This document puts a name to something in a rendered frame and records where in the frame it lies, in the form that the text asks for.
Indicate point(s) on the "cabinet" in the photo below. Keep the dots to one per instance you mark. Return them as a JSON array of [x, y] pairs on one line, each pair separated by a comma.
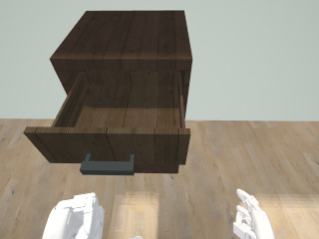
[[147, 41]]

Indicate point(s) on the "robot right hand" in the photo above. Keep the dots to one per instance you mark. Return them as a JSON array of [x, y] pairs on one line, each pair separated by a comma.
[[256, 224]]

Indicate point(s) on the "drawer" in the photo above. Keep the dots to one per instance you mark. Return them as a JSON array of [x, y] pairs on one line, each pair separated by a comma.
[[113, 113]]

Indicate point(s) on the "robot left hand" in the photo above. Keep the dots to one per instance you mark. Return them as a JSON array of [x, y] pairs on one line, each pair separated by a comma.
[[81, 215]]

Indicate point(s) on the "handle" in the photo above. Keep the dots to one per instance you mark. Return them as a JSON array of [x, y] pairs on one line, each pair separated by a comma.
[[89, 167]]

